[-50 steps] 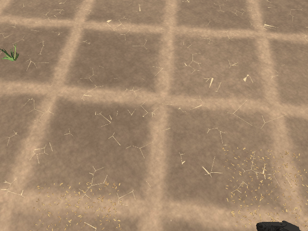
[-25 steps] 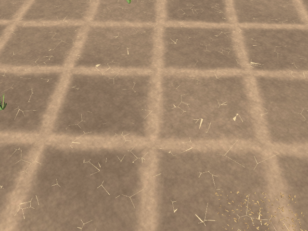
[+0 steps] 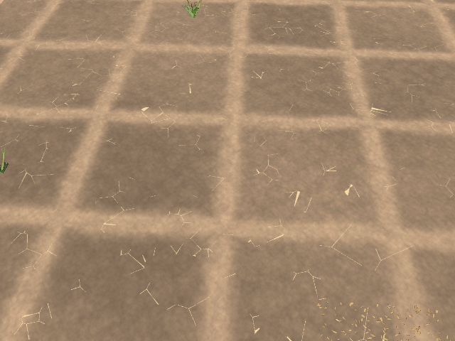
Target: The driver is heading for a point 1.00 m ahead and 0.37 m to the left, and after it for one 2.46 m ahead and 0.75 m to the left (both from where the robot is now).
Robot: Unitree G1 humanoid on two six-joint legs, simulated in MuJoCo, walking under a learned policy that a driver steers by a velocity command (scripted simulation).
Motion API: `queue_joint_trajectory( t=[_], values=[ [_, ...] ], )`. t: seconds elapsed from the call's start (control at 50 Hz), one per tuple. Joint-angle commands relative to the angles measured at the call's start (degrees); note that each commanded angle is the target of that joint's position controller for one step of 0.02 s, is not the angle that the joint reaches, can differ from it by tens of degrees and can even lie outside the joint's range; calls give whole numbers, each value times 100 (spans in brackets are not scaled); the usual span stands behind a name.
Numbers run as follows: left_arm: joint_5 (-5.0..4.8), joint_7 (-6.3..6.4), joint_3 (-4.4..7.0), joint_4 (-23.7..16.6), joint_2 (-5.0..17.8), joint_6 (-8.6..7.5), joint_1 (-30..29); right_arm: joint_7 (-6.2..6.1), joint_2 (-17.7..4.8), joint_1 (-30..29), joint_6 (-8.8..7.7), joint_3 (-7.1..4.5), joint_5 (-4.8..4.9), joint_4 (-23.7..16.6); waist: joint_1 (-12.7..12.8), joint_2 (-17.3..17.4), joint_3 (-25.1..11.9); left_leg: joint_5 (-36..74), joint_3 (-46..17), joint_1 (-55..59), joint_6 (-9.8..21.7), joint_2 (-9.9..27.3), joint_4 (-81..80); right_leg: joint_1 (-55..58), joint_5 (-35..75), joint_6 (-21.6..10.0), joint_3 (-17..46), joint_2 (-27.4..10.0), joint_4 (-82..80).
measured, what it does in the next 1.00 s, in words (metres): walks ahead, turning left: right foot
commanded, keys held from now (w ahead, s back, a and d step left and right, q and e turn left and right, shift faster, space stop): w+shift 0.32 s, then w+q+shift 0.68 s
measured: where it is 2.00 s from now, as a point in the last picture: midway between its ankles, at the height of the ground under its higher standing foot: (106, 189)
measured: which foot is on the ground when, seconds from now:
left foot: down 0.00-0.58, up 0.60-1.00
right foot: down 0.00-0.16, up 0.18-0.54, down 0.56-1.00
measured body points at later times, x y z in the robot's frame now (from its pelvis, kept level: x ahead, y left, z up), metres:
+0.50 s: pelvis +0.22 -0.01 -0.01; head +0.25 +0.00 +0.43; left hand +0.50 +0.19 -0.07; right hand +0.09 -0.24 -0.14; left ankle +0.00 +0.12 -0.74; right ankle +0.44 -0.17 -0.70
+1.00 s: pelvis +0.60 +0.05 -0.03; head +0.59 +0.09 +0.41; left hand +0.49 +0.31 -0.19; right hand +0.90 -0.08 -0.08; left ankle +0.73 +0.21 -0.71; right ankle +0.46 -0.17 -0.73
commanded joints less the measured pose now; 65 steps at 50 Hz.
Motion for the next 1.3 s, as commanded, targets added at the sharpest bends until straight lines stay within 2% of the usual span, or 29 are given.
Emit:
queue_joint_trajectory(
  t=[0.02,0.08,0.14,0.18,0.22,0.3,0.4,0.48,0.52,0.54,0.56,0.58,0.6,0.62,0.64,0.66,0.72,0.82,0.92,0.96,1.0,1.02,1.04,1.06,1.08,1.1,1.14,1.2,1.3],
  values=[
    [-91,-11,220,-246,875,-311,169,51,-574,-462,-394,-111,77,-468,154,-334,923,-912,-388,-1183,301,361,-567,-332,-1723,-646,1304,-886,-1457],
    [-108,-88,327,-274,1059,-425,286,182,-295,-533,-616,-57,68,-621,77,-1008,660,385,176,-1099,253,239,388,-136,-1906,-1084,2521,-1760,-2289],
    [-154,-148,247,-810,838,-401,-806,172,-449,961,-680,-130,88,-100,-739,-603,579,362,198,1202,509,229,-704,-1802,-1103,-587,1237,-982,-1430],
    [-145,-190,53,-1365,238,-613,-1331,193,-1468,2497,-731,-459,73,264,-1212,1715,244,-1375,-3457,3239,1454,2101,-2240,-4146,333,-5,-276,16,1994],
    [-257,-254,97,-1349,505,-747,-1136,266,-701,1907,-818,-212,-107,-9,-780,619,334,-1216,-3383,3314,1372,2144,-2082,-5214,419,-261,384,-370,3676],
    [-87,-402,56,-1445,318,-702,-1107,289,-280,1632,-670,6,-98,-185,-364,375,599,-23,-1897,2224,984,1605,-2465,-4963,1301,-152,185,-871,3467],
    [-49,-478,-59,-2033,193,-679,-2179,16,-682,1524,-666,-21,-17,-431,-328,484,1120,1346,-914,114,933,1209,-3384,-2848,2805,293,-226,-528,1162],
    [-151,-525,67,-2139,552,-735,-2303,-37,-874,1831,-639,-115,94,-523,-183,549,1026,1940,-847,770,781,1412,-3051,-1834,2920,318,-93,-235,17],
    [-211,-459,226,-2087,879,-716,-1733,-1,-991,1918,-544,-172,-29,-525,205,905,451,4141,-814,1221,615,1471,-1919,-930,2155,197,-142,-6,47],
    [-282,-383,385,-1870,1156,-670,-715,34,-1017,1891,-479,-174,-160,-541,770,1072,-208,5044,-656,948,483,1287,-620,324,1520,62,-303,171,263],
    [-291,-286,498,-1569,1386,-598,667,60,-861,1637,-462,-125,-263,-753,1467,1030,-1030,4457,-645,-441,287,1087,1215,2359,1173,-106,217,-450,724],
    [-14,-266,648,-1370,2037,-563,1405,76,229,2343,-588,95,-191,-1036,1001,-1038,-2452,1097,-465,-2238,82,189,3624,4315,-1842,-760,3014,-2105,-115],
    [58,-356,554,-1387,1758,-600,1410,70,196,2343,-728,95,221,-1170,901,-2331,-2911,-342,-1043,-2771,236,90,4747,4145,-3524,-910,5161,-2538,-1717],
    [4,-349,436,-1323,1240,-618,888,28,-350,1509,-717,-74,419,-1401,837,-2004,-1538,11,-807,-3416,298,343,5287,3217,-3033,-592,4537,-2419,-2061],
    [-3,-346,384,-1261,986,-613,609,7,-365,1048,-693,-73,346,-1524,773,-1333,-878,362,-613,-3570,359,616,5364,2441,-1988,-483,3514,-2337,-1869],
    [79,-345,370,-1174,827,-605,245,7,-358,841,-646,-109,199,-1552,527,-725,-482,721,-549,-3212,379,888,5024,1493,-856,-434,2575,-2117,-1804],
    [146,-322,289,-941,315,-602,-490,140,23,999,-229,-164,227,-1698,-120,-971,160,631,-554,-2521,329,1320,4415,30,238,-341,859,-1826,-2102],
    [169,-189,399,-953,798,-662,-705,190,-263,408,-3,-222,69,-2208,-394,-422,833,1971,-419,-3058,144,1371,3714,-280,1233,-471,-576,-1754,-2685],
    [104,-124,512,-1036,1377,-582,-318,465,-506,-531,-97,-217,82,-2538,-124,238,1067,2856,424,-2704,390,1115,1999,686,2181,-276,-1703,-1538,-2741],
    [58,-131,596,-1104,1732,-469,-273,511,-724,-426,-112,-306,126,-2600,-279,-24,773,2411,994,-2092,552,654,1753,1328,5197,-247,-1885,-1599,-2022],
    [-23,-145,667,-1199,1980,-298,-325,485,-1255,700,-32,-553,230,-2452,-963,-495,31,1354,1368,-652,764,57,1847,1527,7838,-254,-1915,-1683,-61],
    [-76,-158,658,-1297,1953,-272,-498,446,-1686,1991,-1,-791,228,-2107,-1589,-405,-614,1288,1216,1233,1011,-213,1445,733,7803,-218,-1760,-1595,1679],
    [-35,-185,447,-1324,1246,-362,-627,350,-1933,2584,48,-894,278,-1768,-1667,668,-202,1184,269,2128,1238,-81,934,-806,3499,104,-1579,-746,4265],
    [56,-256,131,-1790,82,-661,82,376,-2213,1863,-67,-770,161,-1972,-252,2868,-499,306,-2902,3060,2199,730,-278,-3148,-1037,236,-526,375,6313],
    [-78,-282,113,-2184,583,-954,-422,476,-1697,1735,-259,-615,42,-2302,-453,2053,-1337,-1456,-5007,3229,2389,1485,-1759,-3776,-610,-45,645,291,6347],
    [-266,-277,230,-2288,1033,-1062,-1167,501,-1375,1746,-416,-563,-47,-2298,-571,912,-657,-1699,-5092,2674,2036,1583,-2157,-4032,-41,-246,617,98,5917],
    [-78,-203,189,-2187,789,-990,-1090,509,-1167,1171,-583,-471,-89,-2330,0,-431,-143,-1112,-4224,946,1736,1331,-1883,-3202,609,-235,746,-374,4862],
    [75,-216,276,-2081,833,-685,-804,295,-1032,668,-586,-400,-31,-2508,341,-263,221,-225,-2945,-328,1648,696,-1999,-2413,936,157,755,-588,3609],
    [155,-223,176,-2693,351,-673,-2375,26,-791,1261,-482,-345,68,-2255,-339,121,621,1444,-1852,-597,1251,92,-1919,-2131,2919,580,206,-104,855]
  ],
)
Keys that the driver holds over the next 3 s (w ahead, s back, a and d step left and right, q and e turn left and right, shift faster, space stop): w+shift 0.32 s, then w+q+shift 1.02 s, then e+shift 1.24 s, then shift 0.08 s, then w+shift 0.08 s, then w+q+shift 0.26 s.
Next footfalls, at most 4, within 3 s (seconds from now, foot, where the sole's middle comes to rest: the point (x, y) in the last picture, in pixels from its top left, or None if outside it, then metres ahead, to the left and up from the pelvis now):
0.56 right None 0.49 -0.16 -0.77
1.04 left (170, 276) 0.76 0.22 -0.77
1.50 right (128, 179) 1.19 0.42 -0.77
1.98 left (74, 188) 1.15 0.62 -0.77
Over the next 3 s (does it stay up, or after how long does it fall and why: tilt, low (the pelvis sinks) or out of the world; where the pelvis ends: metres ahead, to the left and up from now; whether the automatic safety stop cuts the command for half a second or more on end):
stays up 1.25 0.49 -0.01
